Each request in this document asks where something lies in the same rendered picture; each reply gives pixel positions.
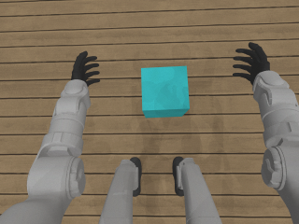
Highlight robot right upper arm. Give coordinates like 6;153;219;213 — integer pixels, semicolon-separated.
261;146;299;224

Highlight robot left hand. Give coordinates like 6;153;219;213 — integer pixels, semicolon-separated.
71;50;100;87

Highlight carton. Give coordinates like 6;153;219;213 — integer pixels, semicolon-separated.
141;65;190;119

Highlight robot left forearm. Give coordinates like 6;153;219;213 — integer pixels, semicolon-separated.
26;79;91;195

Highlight robot left upper arm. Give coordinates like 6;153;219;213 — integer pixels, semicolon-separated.
0;156;86;224

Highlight robot right hand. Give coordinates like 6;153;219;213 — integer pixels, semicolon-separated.
233;42;270;85

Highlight left robot thigh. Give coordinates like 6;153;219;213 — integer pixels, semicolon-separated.
98;164;139;224

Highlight robot right forearm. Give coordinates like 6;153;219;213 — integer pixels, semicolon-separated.
252;70;299;148

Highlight left robot foot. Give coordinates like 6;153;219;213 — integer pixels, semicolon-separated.
130;157;142;197

